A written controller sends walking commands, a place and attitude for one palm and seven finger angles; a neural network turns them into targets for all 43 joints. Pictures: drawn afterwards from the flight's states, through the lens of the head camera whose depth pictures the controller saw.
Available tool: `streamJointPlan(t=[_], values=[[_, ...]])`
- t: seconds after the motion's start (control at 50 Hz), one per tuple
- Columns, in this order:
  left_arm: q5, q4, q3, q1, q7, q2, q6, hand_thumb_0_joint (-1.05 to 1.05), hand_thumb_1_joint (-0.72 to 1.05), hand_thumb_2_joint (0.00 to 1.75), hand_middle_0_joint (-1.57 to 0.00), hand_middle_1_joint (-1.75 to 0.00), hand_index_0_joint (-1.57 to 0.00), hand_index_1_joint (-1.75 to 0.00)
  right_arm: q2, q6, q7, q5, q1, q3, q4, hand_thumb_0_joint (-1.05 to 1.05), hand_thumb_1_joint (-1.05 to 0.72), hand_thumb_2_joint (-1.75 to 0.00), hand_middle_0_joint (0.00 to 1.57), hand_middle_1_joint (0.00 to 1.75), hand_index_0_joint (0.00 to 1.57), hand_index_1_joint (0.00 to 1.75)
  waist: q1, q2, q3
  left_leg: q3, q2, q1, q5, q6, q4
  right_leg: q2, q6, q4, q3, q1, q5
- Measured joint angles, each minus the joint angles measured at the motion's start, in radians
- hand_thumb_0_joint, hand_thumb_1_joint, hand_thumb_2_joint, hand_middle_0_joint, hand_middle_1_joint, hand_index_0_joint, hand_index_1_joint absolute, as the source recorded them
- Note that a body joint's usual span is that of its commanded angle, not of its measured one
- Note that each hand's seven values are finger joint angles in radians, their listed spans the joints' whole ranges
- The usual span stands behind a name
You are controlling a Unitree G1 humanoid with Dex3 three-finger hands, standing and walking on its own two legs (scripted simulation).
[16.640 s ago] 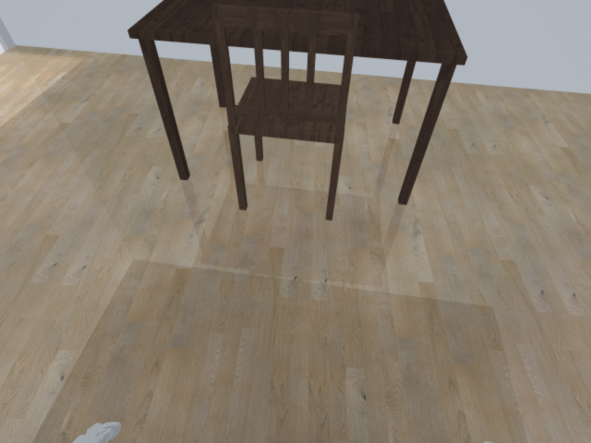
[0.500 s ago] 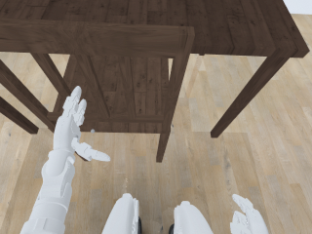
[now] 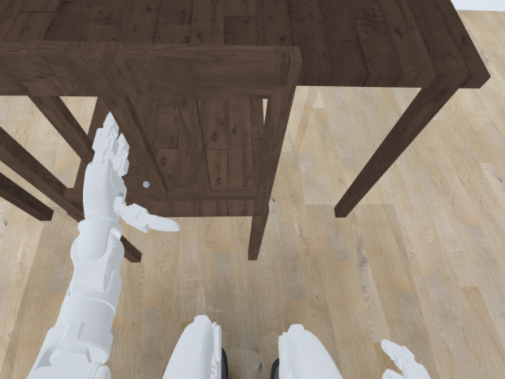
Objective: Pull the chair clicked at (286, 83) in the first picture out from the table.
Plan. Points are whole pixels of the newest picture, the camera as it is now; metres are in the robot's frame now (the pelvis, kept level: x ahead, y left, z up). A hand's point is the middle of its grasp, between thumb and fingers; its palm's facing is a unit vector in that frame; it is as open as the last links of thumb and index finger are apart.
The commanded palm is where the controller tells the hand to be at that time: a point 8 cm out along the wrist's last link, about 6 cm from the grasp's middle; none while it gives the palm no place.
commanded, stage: push the fingers through the gap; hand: left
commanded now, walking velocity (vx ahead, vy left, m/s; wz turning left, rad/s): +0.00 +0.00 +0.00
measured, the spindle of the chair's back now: (143, 153) +0.46 +0.18 +0.02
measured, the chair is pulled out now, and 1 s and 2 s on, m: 0.00 0.00 0.01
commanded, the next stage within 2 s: hook a spindle and tug to test in 0.74 s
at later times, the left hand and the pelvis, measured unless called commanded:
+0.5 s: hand (156, 167) +0.44 +0.16 +0.01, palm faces +0.02 -1.00 -0.04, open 16.9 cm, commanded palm +0.41 +0.21 +0.02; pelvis -0.01 +0.00 +0.00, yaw +0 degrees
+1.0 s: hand (153, 172) +0.43 +0.16 +0.01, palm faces +0.03 -1.00 -0.02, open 16.7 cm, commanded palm +0.40 +0.21 +0.02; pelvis -0.01 +0.00 +0.00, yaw +0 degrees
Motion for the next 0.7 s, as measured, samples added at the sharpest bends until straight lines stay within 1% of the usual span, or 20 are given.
streamJointPlan(t=[0.06,0.14,0.18,0.22,0.26,0.34,0.38,0.44,0.48,0.52,0.62,0.7], values=[[0.007,0.058,0.003,-0.043,-0.008,0.016,-0.004,-0.01,-0.50,0.30,-0.06,-0.08,-0.06,-0.08,-0.001,0.007,0.006,0.001,0.002,0.001,0.009,0.01,-0.91,-0.90,0.20,0.30,0.20,0.30,-0.002,0.002,-0.010,-0.004,-0.001,-0.004,-0.002,-0.002,0.005,-0.001,-0.002,0.005,-0.004,-0.002,-0.004],[0.006,0.141,0.007,-0.089,-0.035,0.029,0.030,-0.01,-0.50,0.30,-0.06,-0.08,-0.06,-0.08,-0.003,0.020,0.009,0.007,0.000,0.002,0.003,0.01,-0.91,-0.90,0.20,0.30,0.20,0.30,-0.009,0.005,-0.007,-0.007,-0.001,-0.012,-0.002,-0.003,0.010,-0.001,-0.004,0.010,-0.007,-0.009,-0.005],[0.001,0.156,0.013,-0.096,-0.041,0.027,0.038,-0.01,-0.50,0.30,-0.06,-0.08,-0.06,-0.08,-0.004,0.022,0.007,0.007,-0.002,0.002,-0.002,0.00,-0.91,-0.90,0.20,0.30,0.20,0.30,-0.013,0.003,-0.001,-0.006,0.000,-0.015,0.000,-0.003,0.010,0.000,-0.005,0.010,-0.006,-0.013,-0.003],[0.001,0.149,0.024,-0.099,-0.039,0.022,0.030,-0.01,-0.50,0.30,-0.06,-0.08,-0.06,-0.08,-0.004,0.020,0.004,0.005,-0.002,0.001,-0.005,0.00,-0.91,-0.90,0.20,0.30,0.20,0.30,-0.016,0.002,0.006,-0.006,0.002,-0.019,0.001,-0.004,0.010,0.002,-0.005,0.011,-0.006,-0.017,-0.001],[0.006,0.134,0.032,-0.103,-0.030,0.019,0.010,-0.01,-0.50,0.30,-0.06,-0.08,-0.06,-0.08,-0.004,0.016,0.003,0.001,-0.001,-0.001,-0.004,0.00,-0.91,-0.90,0.20,0.30,0.20,0.30,-0.017,0.002,0.011,-0.006,0.003,-0.021,0.002,-0.005,0.010,0.003,-0.006,0.010,-0.005,-0.020,0.001],[0.024,0.159,0.040,-0.150,-0.013,0.032,-0.027,-0.01,-0.50,0.30,-0.07,-0.08,-0.06,-0.08,-0.005,0.016,0.005,-0.006,0.002,-0.001,0.011,0.00,-0.91,-0.90,0.20,0.30,0.20,0.30,-0.017,0.002,0.006,-0.007,0.002,-0.029,0.004,-0.006,0.014,0.002,-0.007,0.016,-0.007,-0.029,0.000],[0.030,0.204,0.043,-0.188,-0.014,0.046,-0.024,-0.01,-0.50,0.30,-0.06,-0.08,-0.06,-0.08,-0.006,0.021,0.008,-0.006,0.003,0.002,0.018,0.00,-0.91,-0.90,0.20,0.30,0.20,0.30,-0.019,0.003,0.000,-0.009,0.001,-0.037,0.003,-0.006,0.018,0.001,-0.007,0.021,-0.008,-0.035,-0.001],[0.028,0.258,0.046,-0.223,-0.027,0.062,0.004,-0.01,-0.50,0.30,-0.06,-0.08,-0.06,-0.08,-0.006,0.035,0.013,-0.003,0.009,0.002,0.015,0.00,-0.91,-0.90,0.20,0.30,0.20,0.30,-0.026,0.005,-0.003,-0.010,0.002,-0.045,0.004,-0.007,0.022,0.002,-0.009,0.025,-0.010,-0.043,-0.002],[0.018,0.261,0.044,-0.218,-0.036,0.059,0.019,-0.01,-0.50,0.30,-0.06,-0.08,-0.06,-0.08,-0.006,0.042,0.015,0.000,0.015,0.000,0.007,0.00,-0.91,-0.90,0.20,0.30,0.20,0.30,-0.029,0.009,-0.001,-0.009,0.003,-0.044,0.005,-0.006,0.019,0.003,-0.009,0.022,-0.008,-0.043,0.001],[0.012,0.246,0.046,-0.196,-0.041,0.047,0.022,-0.01,-0.50,0.30,-0.06,-0.08,-0.06,-0.08,-0.006,0.047,0.017,0.002,0.021,-0.001,0.001,0.00,-0.91,-0.90,0.20,0.30,0.20,0.30,-0.029,0.010,0.001,-0.005,0.005,-0.038,0.006,-0.006,0.012,0.005,-0.008,0.016,-0.004,-0.040,0.004],[0.023,0.206,0.064,-0.152,-0.022,0.026,-0.012,-0.01,-0.50,0.30,-0.07,-0.08,-0.06,-0.08,-0.002,0.047,0.015,-0.002,0.030,0.001,0.001,0.00,-0.91,-0.90,0.20,0.30,0.20,0.30,-0.030,0.002,0.004,0.003,0.008,-0.025,0.008,-0.006,0.002,0.008,-0.007,0.008,0.004,-0.032,0.008],[0.032,0.210,0.076,-0.160,-0.011,0.043,-0.038,-0.01,-0.50,0.30,-0.07,-0.08,-0.06,-0.08,0.001,0.045,0.015,-0.005,0.029,0.002,0.008,0.00,-0.91,-0.90,0.20,0.30,0.20,0.30,-0.030,-0.003,0.003,-0.001,0.008,-0.025,0.006,-0.007,0.007,0.008,-0.009,0.013,0.001,-0.030,0.005]])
